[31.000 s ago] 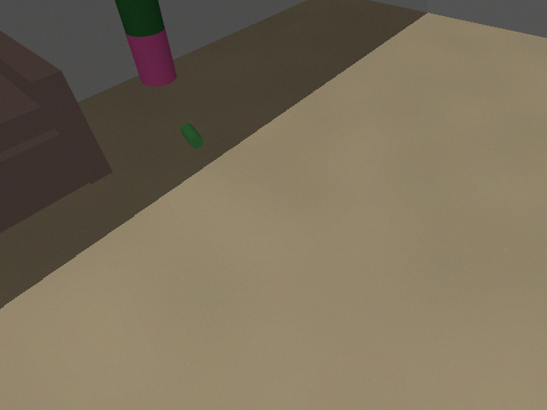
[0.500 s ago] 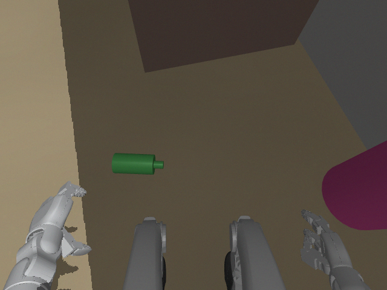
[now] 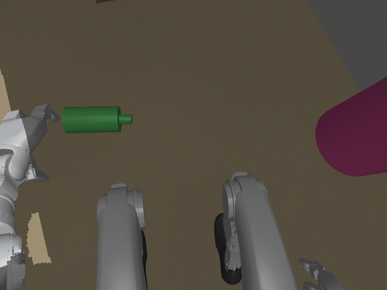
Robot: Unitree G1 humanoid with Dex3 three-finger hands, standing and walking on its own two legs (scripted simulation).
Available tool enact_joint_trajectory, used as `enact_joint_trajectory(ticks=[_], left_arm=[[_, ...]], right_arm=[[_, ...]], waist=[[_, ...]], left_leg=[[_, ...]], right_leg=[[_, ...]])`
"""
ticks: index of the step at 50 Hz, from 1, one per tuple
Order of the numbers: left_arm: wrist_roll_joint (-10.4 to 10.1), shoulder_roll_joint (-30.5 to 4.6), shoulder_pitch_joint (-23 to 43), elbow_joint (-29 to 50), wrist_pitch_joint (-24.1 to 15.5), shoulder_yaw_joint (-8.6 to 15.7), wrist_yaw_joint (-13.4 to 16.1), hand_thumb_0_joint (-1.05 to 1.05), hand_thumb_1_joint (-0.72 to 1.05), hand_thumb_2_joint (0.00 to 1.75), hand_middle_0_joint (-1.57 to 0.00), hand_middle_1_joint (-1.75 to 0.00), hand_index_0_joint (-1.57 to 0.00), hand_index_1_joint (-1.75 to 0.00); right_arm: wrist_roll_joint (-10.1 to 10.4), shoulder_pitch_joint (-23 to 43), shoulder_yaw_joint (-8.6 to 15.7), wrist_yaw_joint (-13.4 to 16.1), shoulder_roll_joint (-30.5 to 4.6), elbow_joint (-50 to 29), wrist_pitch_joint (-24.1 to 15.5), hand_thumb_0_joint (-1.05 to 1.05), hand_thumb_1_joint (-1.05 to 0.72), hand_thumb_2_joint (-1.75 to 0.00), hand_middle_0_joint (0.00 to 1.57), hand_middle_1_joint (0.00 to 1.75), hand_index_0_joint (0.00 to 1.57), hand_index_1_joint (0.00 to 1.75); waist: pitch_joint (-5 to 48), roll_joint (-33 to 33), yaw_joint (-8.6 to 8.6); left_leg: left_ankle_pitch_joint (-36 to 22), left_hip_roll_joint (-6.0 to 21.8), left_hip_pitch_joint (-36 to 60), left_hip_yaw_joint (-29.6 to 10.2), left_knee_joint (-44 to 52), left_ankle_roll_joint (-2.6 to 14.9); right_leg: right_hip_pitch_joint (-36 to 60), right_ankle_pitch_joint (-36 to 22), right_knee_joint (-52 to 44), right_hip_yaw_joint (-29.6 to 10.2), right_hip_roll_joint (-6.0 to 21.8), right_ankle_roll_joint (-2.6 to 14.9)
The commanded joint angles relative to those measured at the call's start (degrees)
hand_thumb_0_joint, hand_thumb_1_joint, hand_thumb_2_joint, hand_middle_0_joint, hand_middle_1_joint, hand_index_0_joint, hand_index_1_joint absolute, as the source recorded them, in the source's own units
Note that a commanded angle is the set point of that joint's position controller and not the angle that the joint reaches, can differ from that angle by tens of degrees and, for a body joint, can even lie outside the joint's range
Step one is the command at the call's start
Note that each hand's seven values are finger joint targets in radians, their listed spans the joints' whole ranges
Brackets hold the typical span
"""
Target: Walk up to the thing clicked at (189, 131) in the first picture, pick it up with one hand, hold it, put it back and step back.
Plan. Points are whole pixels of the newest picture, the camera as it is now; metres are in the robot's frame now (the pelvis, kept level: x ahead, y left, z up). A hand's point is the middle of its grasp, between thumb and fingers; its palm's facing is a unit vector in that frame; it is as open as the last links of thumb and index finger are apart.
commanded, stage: rise first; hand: left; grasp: from above
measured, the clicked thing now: (99, 119) +0.56 +0.25 -0.35
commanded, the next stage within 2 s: none
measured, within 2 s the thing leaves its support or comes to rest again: neither
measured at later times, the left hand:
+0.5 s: hand (50, 134) +0.46 +0.32 -0.19, palm faces -0.48 -0.02 -0.88, open 14.1 cm
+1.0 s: hand (58, 129) +0.48 +0.32 -0.22, palm faces -0.48 -0.02 -0.88, open 13.9 cm
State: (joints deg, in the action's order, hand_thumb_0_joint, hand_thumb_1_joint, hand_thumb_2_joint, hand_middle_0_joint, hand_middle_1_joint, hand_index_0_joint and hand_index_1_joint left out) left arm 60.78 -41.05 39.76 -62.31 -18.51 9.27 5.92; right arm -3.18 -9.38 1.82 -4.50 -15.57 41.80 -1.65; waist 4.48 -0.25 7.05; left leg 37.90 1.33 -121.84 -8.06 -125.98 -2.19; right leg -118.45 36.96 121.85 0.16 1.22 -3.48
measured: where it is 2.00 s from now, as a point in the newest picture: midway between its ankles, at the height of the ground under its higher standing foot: (183, 267)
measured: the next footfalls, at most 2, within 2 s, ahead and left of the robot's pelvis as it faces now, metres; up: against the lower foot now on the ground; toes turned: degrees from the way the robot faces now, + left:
none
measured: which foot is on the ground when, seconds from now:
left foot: down 0.00-1.00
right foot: down 0.00-1.00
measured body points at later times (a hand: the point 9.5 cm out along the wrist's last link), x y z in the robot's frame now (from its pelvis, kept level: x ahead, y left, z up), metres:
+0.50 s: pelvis +0.00 +0.01 -0.05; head +0.24 +0.08 +0.33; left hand +0.48 +0.32 -0.14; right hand +0.07 -0.27 -0.15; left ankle +0.09 +0.14 -0.36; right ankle +0.11 -0.15 -0.36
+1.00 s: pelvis +0.01 +0.01 -0.06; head +0.26 +0.09 +0.31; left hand +0.50 +0.32 -0.17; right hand +0.05 -0.27 -0.16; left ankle +0.09 +0.14 -0.36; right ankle +0.11 -0.15 -0.36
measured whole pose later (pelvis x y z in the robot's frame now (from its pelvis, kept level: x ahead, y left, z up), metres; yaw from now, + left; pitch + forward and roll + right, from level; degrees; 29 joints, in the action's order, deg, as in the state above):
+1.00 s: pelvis +0.01 +0.01 -0.06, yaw -3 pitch +34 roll -10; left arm 77.4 -50.3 56.6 -81.3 -20.6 7.1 17.3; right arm -9.5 -8.3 -3.9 -7.6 -15.2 41.0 2.0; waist 1.5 1.2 14.3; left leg 39.7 0.0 -133.2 -10.1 -138.0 -0.9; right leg -127.4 38.8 131.5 0.5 0.5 -4.0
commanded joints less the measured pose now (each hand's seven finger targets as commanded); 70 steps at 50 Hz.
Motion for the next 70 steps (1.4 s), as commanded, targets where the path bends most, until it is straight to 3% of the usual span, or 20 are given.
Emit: enact_joint_trajectory(ticks=[1, 2, 3, 8, 10, 11, 12, 22, 25, 28, 32, 34, 37, 39, 48, 49, 57, 62, 65, 70], left_arm=[[2.8, -20.6, 22.1, 8.7, -2.2, 3.9, 5.0, 0.00, -0.56, 1.03, -0.06, -1.00, -0.06, -1.01], [4.2, -20.1, 18.9, 1.6, -1.7, 3.3, 5.5, 0.00, -0.55, 1.03, -0.06, -1.01, -0.06, -1.01], [4.3, -20.7, 22.6, 5.6, -2.3, 3.2, 6.0, 0.00, -0.56, 1.03, -0.06, -1.00, -0.05, -1.00], [8.5, -20.1, 21.9, -3.6, -1.7, 1.4, 7.7, 0.00, -0.54, 1.02, -0.05, -0.99, -0.06, -0.99], [9.2, -21.5, 27.3, 1.5, -2.3, 1.2, 8.1, 0.00, -0.54, 1.02, -0.05, -0.99, -0.06, -0.99], [10.1, -22.2, 24.9, -3.4, -1.9, 1.7, 8.4, 0.00, -0.53, 1.00, -0.05, -1.00, -0.06, -0.99], [9.8, -21.8, 27.4, 0.3, -2.3, 1.6, 8.7, 0.00, -0.54, 1.00, -0.05, -1.00, -0.06, -0.99], [14.7, -23.5, 30.7, -7.1, -3.3, 0.4, 11.6, 0.00, -0.52, 0.98, -0.05, -1.02, -0.07, -1.00], [15.4, -21.8, 32.1, -7.9, -3.6, -1.0, 12.1, 0.00, -0.52, 0.98, -0.05, -1.04, -0.07, -1.01], [15.4, -23.3, 33.9, -7.5, -3.4, 0.2, 13.1, 0.00, -0.52, 0.98, -0.05, -1.03, -0.08, -1.01], [15.7, -22.1, 33.8, -10.2, -2.7, -1.3, 13.5, 0.00, -0.51, 0.97, -0.05, -1.05, -0.08, -1.02], [15.7, -24.4, 34.8, -8.9, -2.5, 0.0, 13.7, 0.00, -0.51, 0.97, -0.05, -1.05, -0.08, -1.02], [15.6, -22.5, 33.7, -10.6, -1.9, -0.8, 13.7, 0.00, -0.52, 0.97, -0.06, -1.06, -0.08, -1.03], [15.7, -24.8, 35.1, -8.8, -2.0, 0.1, 13.9, 0.00, -0.51, 0.96, -0.05, -1.06, -0.09, -1.03], [15.7, -24.9, 32.8, -12.6, -1.8, 0.0, 13.7, 0.00, -0.52, 0.97, -0.06, -1.06, -0.08, -1.03], [15.2, -26.3, 36.1, -8.8, -2.3, 0.9, 14.0, 0.00, -0.51, 0.96, -0.06, -1.06, -0.09, -1.03], [15.7, -26.4, 34.9, -12.4, -2.5, 0.2, 14.1, 0.00, -0.57, 1.05, -0.07, -1.02, -0.06, -1.03], [16.4, -25.8, 35.4, -12.1, -2.7, -0.6, 14.3, 0.00, -0.52, 0.99, -0.06, -1.05, -0.08, -1.03], [16.5, -25.4, 36.5, -13.2, -2.6, -1.1, 14.6, 0.00, -0.53, 0.99, -0.06, -1.05, -0.08, -1.04], [16.2, -26.0, 37.0, -13.5, -2.2, -0.9, 14.9, 0.00, -0.54, 1.00, -0.06, -1.05, -0.07, -1.04]], right_arm=[[-1.2, -8.7, 3.9, 0.2, -13.0, -2.7, 0.5, 0.00, -0.90, -0.91, 0.20, 0.30, 0.20, 0.30], [-1.4, -8.8, 3.7, 0.1, -13.4, -2.0, 0.8, 0.00, -0.90, -0.91, 0.20, 0.30, 0.20, 0.30], [-1.6, -8.3, 3.6, 0.0, -13.1, -2.6, 0.9, 0.00, -0.90, -0.91, 0.20, 0.30, 0.20, 0.30], [-2.7, -9.3, 3.1, -0.6, -13.9, -1.2, 2.1, 0.00, -0.90, -0.91, 0.20, 0.30, 0.20, 0.30], [-3.0, -9.2, 3.0, -0.8, -14.2, -1.5, 2.3, 0.00, -0.90, -0.91, 0.20, 0.30, 0.20, 0.30], [-3.1, -9.6, 3.1, -0.8, -14.4, -0.8, 2.6, 0.00, -0.90, -0.91, 0.20, 0.30, 0.20, 0.30], [-3.3, -9.2, 2.9, -1.0, -14.4, -1.7, 2.7, 0.00, -0.90, -0.91, 0.20, 0.30, 0.20, 0.30], [-5.1, -8.8, 1.4, -1.6, -14.4, -0.8, 3.9, 0.00, -0.91, -0.91, 0.20, 0.30, 0.20, 0.30], [-5.8, -8.3, 0.9, -1.7, -14.2, -0.8, 4.0, 0.00, -0.91, -0.91, 0.20, 0.30, 0.20, 0.30], [-6.0, -8.9, 0.7, -1.7, -14.5, -0.7, 4.0, 0.00, -0.91, -0.91, 0.20, 0.30, 0.20, 0.30], [-6.3, -9.1, 0.3, -1.9, -14.2, -0.5, 3.9, 0.00, -0.91, -0.91, 0.20, 0.30, 0.20, 0.30], [-6.4, -9.4, 0.2, -1.9, -14.5, -0.6, 3.9, 0.00, -0.91, -0.91, 0.20, 0.30, 0.20, 0.30], [-6.7, -10.1, 0.0, -2.1, -14.7, -0.7, 3.9, 0.00, -0.91, -0.91, 0.20, 0.30, 0.20, 0.30], [-6.4, -10.1, 0.1, -2.1, -15.0, -0.9, 4.0, 0.00, -0.91, -0.91, 0.20, 0.30, 0.20, 0.30], [-6.8, -10.5, -1.3, -2.5, -14.9, -1.3, 4.0, 0.00, -0.91, -0.91, 0.20, 0.30, 0.20, 0.30], [-6.8, -10.4, -1.0, -2.5, -15.1, -1.5, 4.0, 0.00, -0.91, -0.91, 0.20, 0.30, 0.20, 0.30], [-7.1, -10.7, -1.8, -2.7, -15.4, -1.2, 3.9, 0.00, -0.91, -0.90, 0.20, 0.30, 0.20, 0.30], [-7.2, -10.5, -1.8, -2.9, -15.6, -1.4, 4.1, 0.00, -0.91, -0.90, 0.20, 0.30, 0.20, 0.30], [-7.2, -10.7, -2.2, -2.8, -15.5, -1.2, 4.1, 0.00, -0.91, -0.90, 0.20, 0.30, 0.20, 0.30], [-7.1, -10.5, -2.5, -2.8, -15.8, -1.1, 3.8, 0.00, -0.91, -0.90, 0.20, 0.30, 0.20, 0.30]], waist=[[38.7, -13.3, 0.25], [35.8, -12.4, 0.88], [37.3, -13.0, 0.56], [35.3, -13.0, 2.36], [39.0, -16.8, 2.03], [37.9, -16.0, 2.36], [38.6, -16.6, 2.45], [36.6, -16.2, 4.62], [35.4, -17.9, 5.50], [37.6, -17.7, 5.53], [35.4, -17.1, 6.67], [37.8, -17.6, 5.93], [36.5, -18.5, 6.91], [38.8, -19.5, 6.10], [34.9, -18.4, 7.27], [37.4, -18.9, 6.95], [34.3, -18.7, 7.91], [36.9, -21.0, 7.85], [35.0, -19.6, 9.09], [34.4, -20.1, 8.59]], left_leg=[[-3.2, -1.3, 27.9, 5.7, 14.3, 3.22], [-1.5, -1.3, 26.1, 5.3, 14.0, 3.28], [-1.8, -1.6, 26.0, 5.7, 13.4, 3.38], [-4.0, -1.7, 25.5, 5.1, 11.5, 3.24], [-7.0, -1.6, 28.7, 4.8, 10.8, 2.76], [-6.4, -1.7, 27.4, 5.0, 10.1, 2.92], [-8.7, -1.7, 28.3, 4.9, 9.9, 2.73], [-6.9, -2.0, 24.7, 5.0, 7.1, 3.16], [-6.5, -1.9, 24.8, 4.8, 6.6, 3.01], [-8.9, -1.9, 25.3, 4.9, 5.4, 3.00], [-7.9, -2.0, 23.6, 4.6, 5.1, 3.19], [-9.4, -2.1, 24.0, 5.1, 4.2, 3.33], [-10.0, -1.8, 24.9, 4.3, 4.6, 2.97], [-10.6, -1.8, 25.6, 4.3, 4.5, 2.83], [-9.6, -2.1, 21.8, 4.9, 2.9, 3.22], [-10.2, -1.9, 22.7, 4.7, 2.9, 3.16], [-8.8, -2.0, 20.7, 4.6, 2.4, 3.28], [-10.7, -1.9, 23.4, 4.0, 2.5, 2.84], [-10.1, -2.0, 21.3, 4.1, 1.7, 3.07], [-9.8, -2.0, 21.2, 4.3, 1.7, 3.14]], right_leg=[[14.4, -3.4, -11.2, 6.2, -1.6, 5.24], [12.5, -2.2, -10.6, 6.6, -1.7, 5.18], [13.1, -2.5, -10.7, 6.6, -1.6, 5.20], [10.1, -4.5, -8.2, 7.3, -1.5, 5.19], [10.0, -7.1, -6.8, 7.3, -1.3, 5.35], [9.0, -6.4, -6.5, 7.4, -1.5, 5.32], [9.8, -8.3, -6.1, 7.4, -1.3, 5.21], [7.4, -7.1, -4.4, 8.1, -1.8, 5.08], [5.5, -6.9, -3.7, 8.4, -1.8, 5.09], [6.3, -8.9, -2.9, 8.2, -1.8, 4.85], [5.4, -8.2, -2.9, 8.5, -2.0, 4.89], [6.9, -9.6, -2.7, 8.2, -2.0, 4.79], [5.4, -9.9, -1.9, 8.7, -1.9, 4.79], [6.1, -10.4, -1.7, 8.6, -2.0, 4.92], [6.7, -10.0, -2.0, 8.4, -2.1, 4.75], [7.2, -10.7, -1.6, 8.5, -2.1, 4.73], [6.2, -9.7, -1.5, 8.9, -2.3, 4.75], [5.1, -10.8, -0.4, 9.3, -2.5, 4.88], [5.2, -10.8, -0.5, 9.3, -2.5, 4.87], [4.9, -10.6, -0.6, 9.1, -2.3, 4.76]])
